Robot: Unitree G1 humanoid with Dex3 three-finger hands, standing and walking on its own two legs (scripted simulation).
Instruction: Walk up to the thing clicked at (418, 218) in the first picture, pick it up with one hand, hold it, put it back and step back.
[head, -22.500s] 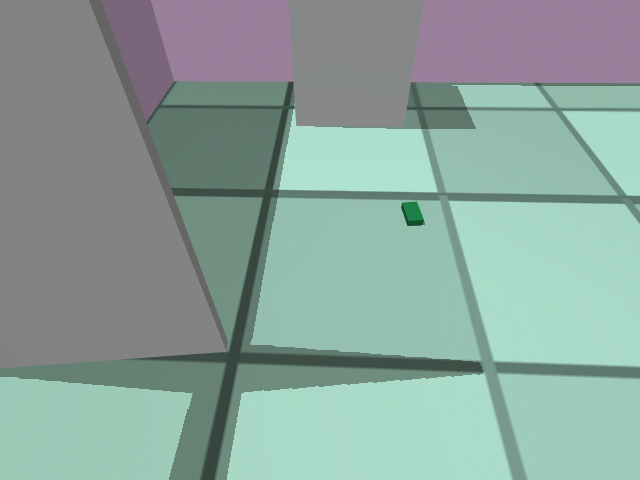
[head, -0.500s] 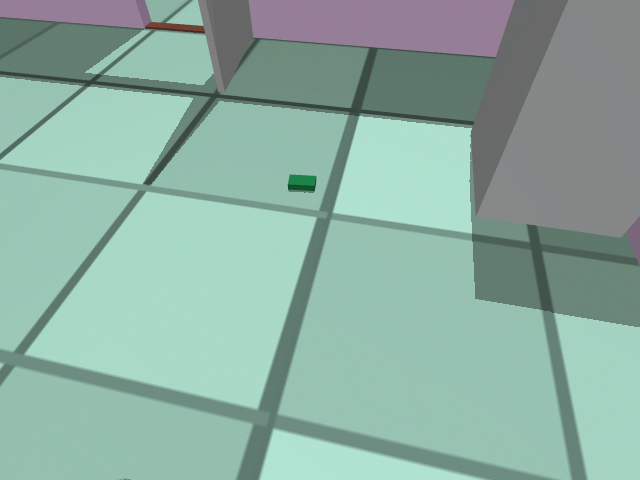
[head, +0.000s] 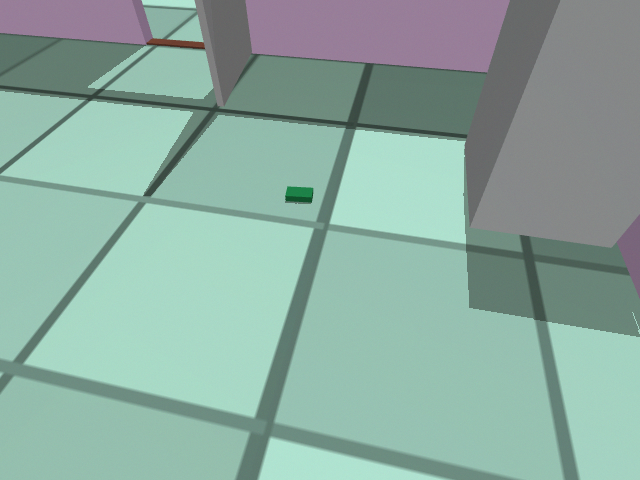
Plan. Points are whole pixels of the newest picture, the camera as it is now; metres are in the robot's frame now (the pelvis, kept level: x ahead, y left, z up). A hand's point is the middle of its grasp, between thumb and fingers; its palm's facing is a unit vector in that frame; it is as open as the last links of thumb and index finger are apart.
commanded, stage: stand
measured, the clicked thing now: (299, 194) +1.48 +0.16 -0.76
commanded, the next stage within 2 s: none
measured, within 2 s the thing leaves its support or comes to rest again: neither
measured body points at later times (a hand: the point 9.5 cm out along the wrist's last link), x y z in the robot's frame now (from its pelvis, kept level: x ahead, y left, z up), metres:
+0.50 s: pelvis -0.01 -0.01 +0.00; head +0.01 +0.00 +0.45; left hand +0.06 +0.30 -0.13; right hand +0.05 -0.31 -0.13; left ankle +0.04 +0.13 -0.74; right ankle -0.01 -0.14 -0.74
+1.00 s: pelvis +0.01 -0.02 +0.00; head +0.02 -0.02 +0.45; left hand +0.09 +0.28 -0.13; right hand +0.08 -0.32 -0.13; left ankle +0.04 +0.13 -0.74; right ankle -0.01 -0.14 -0.74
